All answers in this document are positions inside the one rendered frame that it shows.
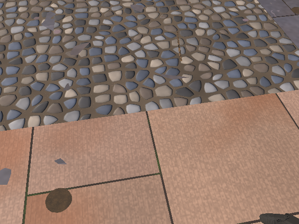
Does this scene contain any robot right hand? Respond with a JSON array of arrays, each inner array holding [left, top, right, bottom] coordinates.
[[260, 213, 299, 224]]

